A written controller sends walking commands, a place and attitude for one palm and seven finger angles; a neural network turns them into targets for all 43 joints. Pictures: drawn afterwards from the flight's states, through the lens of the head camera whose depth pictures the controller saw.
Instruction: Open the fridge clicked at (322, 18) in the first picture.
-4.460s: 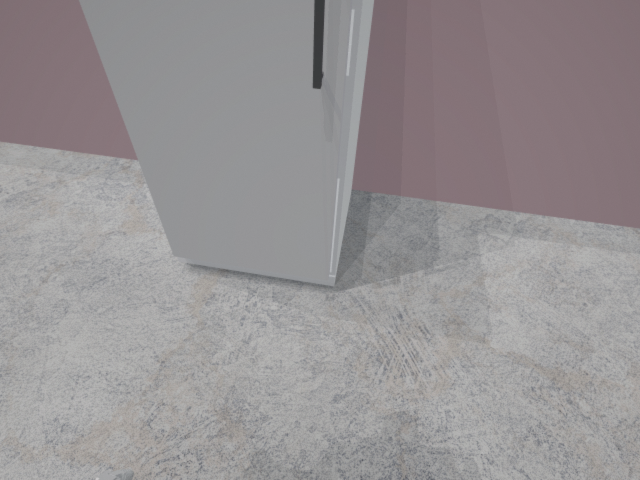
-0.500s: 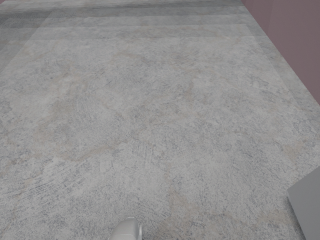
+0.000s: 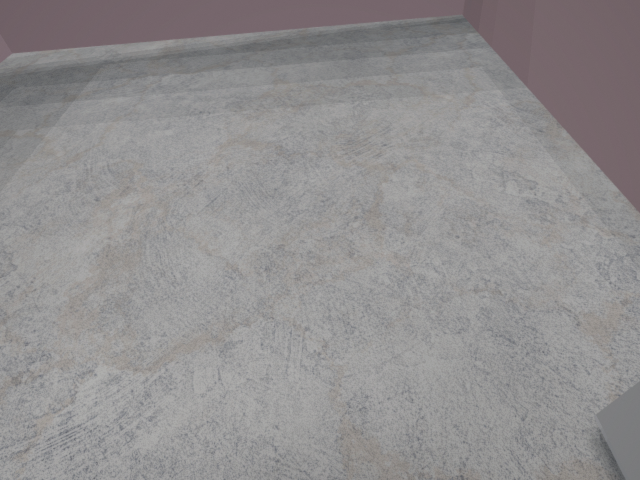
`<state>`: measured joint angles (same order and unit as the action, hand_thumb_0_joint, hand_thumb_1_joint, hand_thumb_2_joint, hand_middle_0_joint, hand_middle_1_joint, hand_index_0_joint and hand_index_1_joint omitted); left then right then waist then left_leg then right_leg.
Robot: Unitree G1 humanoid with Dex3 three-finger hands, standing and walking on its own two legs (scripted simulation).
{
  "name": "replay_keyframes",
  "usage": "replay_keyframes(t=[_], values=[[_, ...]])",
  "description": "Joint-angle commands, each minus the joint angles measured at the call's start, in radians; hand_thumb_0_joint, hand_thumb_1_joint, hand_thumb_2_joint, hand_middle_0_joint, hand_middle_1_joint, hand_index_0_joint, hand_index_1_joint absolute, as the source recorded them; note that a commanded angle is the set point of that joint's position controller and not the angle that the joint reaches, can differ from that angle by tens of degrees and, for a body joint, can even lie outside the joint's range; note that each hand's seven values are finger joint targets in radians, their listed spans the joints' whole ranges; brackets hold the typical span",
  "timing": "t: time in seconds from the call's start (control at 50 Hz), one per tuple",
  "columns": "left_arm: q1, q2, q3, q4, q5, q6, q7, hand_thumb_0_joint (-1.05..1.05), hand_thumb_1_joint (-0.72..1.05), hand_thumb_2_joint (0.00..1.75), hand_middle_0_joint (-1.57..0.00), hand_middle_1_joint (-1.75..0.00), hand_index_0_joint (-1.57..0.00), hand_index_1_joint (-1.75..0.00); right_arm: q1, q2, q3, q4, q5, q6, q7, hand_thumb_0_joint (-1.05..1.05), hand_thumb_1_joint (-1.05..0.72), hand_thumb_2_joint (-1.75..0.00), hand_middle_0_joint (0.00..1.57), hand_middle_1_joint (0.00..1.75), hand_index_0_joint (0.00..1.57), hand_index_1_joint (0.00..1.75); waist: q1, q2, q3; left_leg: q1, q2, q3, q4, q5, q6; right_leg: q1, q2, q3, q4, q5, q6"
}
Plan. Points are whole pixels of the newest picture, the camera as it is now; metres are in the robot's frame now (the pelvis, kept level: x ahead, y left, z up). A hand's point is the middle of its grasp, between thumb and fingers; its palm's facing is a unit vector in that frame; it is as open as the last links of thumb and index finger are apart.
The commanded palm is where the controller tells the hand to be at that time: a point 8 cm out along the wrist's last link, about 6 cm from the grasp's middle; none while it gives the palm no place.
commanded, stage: turn to face it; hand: right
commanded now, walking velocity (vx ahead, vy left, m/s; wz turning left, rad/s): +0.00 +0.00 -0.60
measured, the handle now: out of the picture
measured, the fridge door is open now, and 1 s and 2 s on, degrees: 0 0 0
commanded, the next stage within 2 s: none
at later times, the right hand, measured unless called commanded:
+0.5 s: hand out of the picture +0.05 -0.20 -0.13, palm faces +0.28 +0.93 -0.25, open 7.4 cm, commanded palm none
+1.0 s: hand out of the picture -0.15 -0.17 -0.17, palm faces +0.61 +0.76 -0.24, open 7.4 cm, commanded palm none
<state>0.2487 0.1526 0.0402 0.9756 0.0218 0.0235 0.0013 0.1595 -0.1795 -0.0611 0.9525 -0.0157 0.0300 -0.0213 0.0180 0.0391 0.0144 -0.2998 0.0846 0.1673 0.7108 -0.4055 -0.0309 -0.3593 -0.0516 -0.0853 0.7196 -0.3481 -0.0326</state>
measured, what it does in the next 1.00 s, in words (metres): steps on the spot, turning right: left foot, then right foot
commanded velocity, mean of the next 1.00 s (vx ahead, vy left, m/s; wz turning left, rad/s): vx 0.00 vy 0.00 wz -0.60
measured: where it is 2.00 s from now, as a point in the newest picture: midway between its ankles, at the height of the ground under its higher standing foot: outside the picture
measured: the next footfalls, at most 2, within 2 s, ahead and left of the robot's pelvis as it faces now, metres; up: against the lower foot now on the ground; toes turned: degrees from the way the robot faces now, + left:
left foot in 0.56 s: +0.05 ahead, +0.15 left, +0.00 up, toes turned -18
right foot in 0.98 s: -0.09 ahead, -0.09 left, +0.00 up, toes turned -41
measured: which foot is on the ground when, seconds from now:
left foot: up 0.00-0.54, down 0.56-0.98, up 1.00-1.00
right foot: down 0.00-0.54, up 0.56-0.96, down 0.98-1.00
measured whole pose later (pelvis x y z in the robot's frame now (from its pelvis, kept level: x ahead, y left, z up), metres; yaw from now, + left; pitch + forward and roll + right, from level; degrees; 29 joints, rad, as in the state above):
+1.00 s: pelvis -0.05 +0.02 +0.00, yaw -36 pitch +1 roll +0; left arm 0.14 0.26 0.07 0.90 0.02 0.05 -0.03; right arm 0.26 -0.24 -0.06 0.92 -0.02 0.04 -0.01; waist -0.02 0.05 0.09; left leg -0.28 0.21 0.22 0.72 -0.42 -0.08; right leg -0.30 -0.02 -0.08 0.62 -0.29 0.02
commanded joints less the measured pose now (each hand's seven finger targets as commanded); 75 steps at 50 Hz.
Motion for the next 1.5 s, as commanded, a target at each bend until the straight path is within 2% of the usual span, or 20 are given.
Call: replay_keyframes(t=[0.0, 0.12, 0.34, 0.48, 0.5, 0.52, 0.54, 0.58, 0.64, 0.82, 0.92, 0.94, 0.96, 0.98, 1.1, 1.28, 1.4, 1.42, 1.46, 1.48], values=[[0.092, 0.221, 0.052, -0.038, 0.011, -0.024, 0.023, 0.00, 0.90, 0.90, -0.20, -0.30, -0.20, -0.30, -0.013, -0.087, -0.030, -0.082, -0.008, 0.000, -0.008, 0.00, -0.90, -0.90, 0.20, 0.30, 0.20, 0.30, 0.015, -0.324, 0.041, -0.263, -0.003, -0.161, 0.428, -0.113, -0.016, 0.079, -0.298, 0.478, -0.468, 0.388, -0.126], [0.054, 0.200, 0.053, -0.072, -0.002, -0.035, 0.026, 0.00, 0.90, 0.90, -0.20, -0.30, -0.20, -0.30, 0.012, -0.097, -0.038, -0.060, -0.002, -0.009, 0.005, 0.00, -0.90, -0.90, 0.20, 0.30, 0.20, 0.30, 0.003, -0.127, -0.091, -0.276, -0.004, -0.174, 0.433, 0.062, -0.049, 0.246, -0.182, 0.326, -0.405, 0.466, -0.097], [0.078, 0.239, 0.080, -0.065, 0.004, -0.011, 0.015, 0.00, 0.90, 0.90, -0.20, -0.30, -0.20, -0.30, -0.054, -0.113, -0.035, -0.099, 0.006, -0.002, -0.004, 0.00, -0.90, -0.90, 0.20, 0.30, 0.20, 0.30, 0.042, -0.194, -0.090, -0.204, -0.037, -0.192, 0.193, -0.030, -0.059, 0.243, -0.168, 0.496, -0.405, 0.360, -0.145], [-0.046, 0.256, 0.096, -0.115, 0.003, 0.014, 0.000, 0.00, 0.90, 0.90, -0.20, -0.30, -0.20, -0.30, 0.119, -0.137, -0.042, -0.079, 0.015, -0.005, -0.013, 0.00, -0.90, -0.90, 0.20, 0.30, 0.20, 0.30, -0.040, -0.198, -0.082, 0.188, -0.092, -0.153, -0.223, 0.098, -0.010, -0.051, -0.059, 0.520, -0.407, 0.099, -0.060], [-0.055, 0.226, 0.094, -0.123, -0.002, 0.018, -0.005, 0.00, 0.90, 0.90, -0.20, -0.30, -0.20, -0.30, 0.160, -0.174, -0.050, -0.072, 0.010, -0.009, -0.018, 0.00, -0.90, -0.90, 0.20, 0.30, 0.20, 0.30, -0.061, -0.120, -0.078, 0.312, -0.026, -0.201, -0.362, 0.106, 0.015, -0.171, -0.006, 0.468, -0.331, -0.006, -0.011], [-0.034, 0.160, 0.087, -0.137, -0.011, 0.021, -0.007, 0.00, 0.90, 0.90, -0.20, -0.30, -0.20, -0.30, 0.153, -0.271, -0.067, -0.095, -0.011, -0.021, -0.025, 0.00, -0.90, -0.90, 0.20, 0.30, 0.20, 0.30, -0.065, 0.161, -0.076, 0.378, 0.244, -0.494, -0.529, -0.101, 0.101, -0.338, 0.112, 0.282, -0.043, -0.134, 0.060], [-0.053, 0.176, 0.093, -0.149, 0.004, 0.016, -0.004, 0.00, 0.90, 0.90, -0.20, -0.30, -0.20, -0.30, 0.077, -0.294, -0.057, -0.124, -0.008, -0.014, -0.027, 0.00, -0.90, -0.90, 0.20, 0.30, 0.20, 0.30, -0.053, 0.248, -0.001, 0.172, 0.414, -0.609, -0.572, -0.137, 0.165, -0.347, 0.143, 0.169, 0.207, -0.191, 0.081], [-0.015, 0.192, 0.096, -0.119, 0.014, 0.037, -0.018, 0.00, 0.90, 0.90, -0.20, -0.30, -0.20, -0.30, -0.077, -0.222, -0.041, -0.167, -0.001, -0.025, -0.024, 0.00, -0.90, -0.90, 0.20, 0.30, 0.20, 0.30, 0.031, 0.130, 0.049, -0.023, 0.298, -0.413, -0.548, -0.039, 0.134, -0.248, 0.080, 0.178, 0.431, -0.073, 0.075], [0.010, 0.180, 0.087, -0.096, 0.008, 0.039, -0.032, 0.00, 0.90, 0.90, -0.20, -0.30, -0.20, -0.30, -0.073, -0.160, -0.018, -0.159, -0.001, -0.040, -0.017, 0.00, -0.90, -0.90, 0.20, 0.30, 0.20, 0.30, 0.042, 0.129, 0.087, 0.012, 0.200, -0.214, -0.452, 0.240, 0.106, -0.246, 0.040, 0.113, 0.513, 0.024, 0.102], [-0.176, 0.162, 0.057, -0.155, -0.006, 0.032, -0.035, 0.00, 0.90, 0.90, -0.20, -0.30, -0.20, -0.30, 0.123, -0.239, -0.035, -0.100, -0.016, -0.034, -0.010, 0.00, -0.90, -0.90, 0.20, 0.30, 0.20, 0.30, -0.067, 0.191, 0.015, 0.213, 0.272, -0.132, -0.335, 0.537, 0.147, -0.152, 0.018, 0.011, 0.148, -0.095, 0.117], [-0.070, 0.192, 0.056, -0.137, -0.010, 0.006, -0.030, 0.00, 0.90, 0.90, -0.20, -0.30, -0.20, -0.30, 0.099, -0.260, -0.049, -0.097, -0.007, -0.021, -0.005, 0.00, -0.90, -0.90, 0.20, 0.30, 0.20, 0.30, -0.019, 0.150, -0.085, 0.191, 0.263, -0.021, -0.124, 0.596, 0.070, 0.108, 0.037, -0.026, -0.224, 0.085, 0.082], [0.009, 0.255, 0.072, -0.119, -0.006, -0.006, -0.028, 0.00, 0.90, 0.90, -0.20, -0.30, -0.20, -0.30, 0.102, -0.235, -0.047, -0.108, 0.002, -0.016, -0.002, 0.00, -0.90, -0.90, 0.20, 0.30, 0.20, 0.30, 0.028, 0.000, -0.149, 0.052, 0.221, 0.015, 0.063, 0.460, 0.016, 0.304, -0.037, 0.075, -0.326, 0.288, 0.051], [0.070, 0.379, 0.103, -0.113, -0.003, -0.015, -0.020, 0.00, 0.90, 0.90, -0.20, -0.30, -0.20, -0.30, 0.084, -0.159, -0.030, -0.154, 0.009, -0.015, 0.006, 0.00, -0.90, -0.90, 0.20, 0.30, 0.20, 0.30, 0.063, -0.349, -0.166, -0.288, 0.069, 0.022, 0.294, -0.170, -0.071, 0.480, -0.330, 0.453, -0.335, 0.738, -0.072], [0.138, 0.404, 0.107, -0.083, -0.012, -0.008, -0.012, 0.00, 0.90, 0.90, -0.20, -0.30, -0.20, -0.30, 0.019, -0.159, -0.019, -0.172, -0.001, -0.004, -0.001, 0.00, -0.90, -0.90, 0.20, 0.30, 0.20, 0.30, 0.090, -0.304, -0.191, -0.318, 0.052, -0.092, 0.404, -0.269, -0.063, 0.460, -0.389, 0.460, -0.303, 0.934, -0.161], [-0.054, 0.276, 0.063, -0.129, 0.000, -0.019, 0.012, 0.00, 0.90, 0.90, -0.20, -0.30, -0.20, -0.30, 0.018, -0.164, -0.032, -0.117, 0.002, -0.003, 0.009, 0.00, -0.90, -0.90, 0.20, 0.30, 0.20, 0.30, 0.008, -0.180, -0.048, -0.269, 0.036, -0.153, 0.438, -0.013, -0.068, 0.251, -0.185, 0.299, -0.333, 0.696, -0.115], [-0.010, 0.280, 0.074, -0.119, 0.005, -0.008, 0.007, 0.00, 0.90, 0.90, -0.20, -0.30, -0.20, -0.30, -0.058, -0.154, -0.026, -0.161, 0.006, -0.001, 0.000, 0.00, -0.90, -0.90, 0.20, 0.30, 0.20, 0.30, 0.026, -0.180, -0.039, -0.216, -0.012, -0.179, 0.226, -0.019, -0.071, 0.236, -0.165, 0.438, -0.357, 0.520, -0.147], [-0.056, 0.278, 0.084, -0.133, 0.000, 0.000, 0.003, 0.00, 0.90, 0.90, -0.20, -0.30, -0.20, -0.30, 0.026, -0.152, -0.024, -0.155, 0.018, -0.022, -0.008, 0.00, -0.90, -0.90, 0.20, 0.30, 0.20, 0.30, -0.025, -0.179, -0.081, 0.093, -0.068, -0.153, -0.179, 0.121, -0.047, 0.099, -0.098, 0.484, -0.250, 0.555, -0.098], [-0.068, 0.259, 0.081, -0.138, -0.008, -0.001, 0.000, 0.00, 0.90, 0.90, -0.20, -0.30, -0.20, -0.30, 0.070, -0.184, -0.030, -0.150, 0.015, -0.032, -0.011, 0.00, -0.90, -0.90, 0.20, 0.30, 0.20, 0.30, -0.051, -0.123, -0.094, 0.224, -0.027, -0.182, -0.319, 0.221, -0.042, 0.006, -0.055, 0.453, -0.192, 0.431, -0.051], [-0.042, 0.172, 0.071, -0.171, -0.010, -0.001, -0.005, 0.00, 0.90, 0.90, -0.20, -0.30, -0.20, -0.30, 0.103, -0.319, -0.053, -0.154, -0.007, -0.040, -0.021, 0.00, -0.90, -0.90, 0.20, 0.30, 0.20, 0.30, -0.062, 0.262, -0.106, 0.338, 0.414, -0.567, -0.434, 0.379, 0.137, -0.260, 0.150, 0.160, 0.200, -0.247, 0.081], [-0.054, 0.214, 0.083, -0.165, -0.002, 0.009, -0.006, 0.00, 0.90, 0.90, -0.20, -0.30, -0.20, -0.30, 0.088, -0.300, -0.045, -0.165, -0.002, -0.035, -0.022, 0.00, -0.90, -0.90, 0.20, 0.30, 0.20, 0.30, -0.055, 0.145, -0.078, 0.211, 0.416, -0.512, -0.425, 0.349, 0.188, -0.225, 0.095, 0.194, 0.368, -0.241, 0.070]])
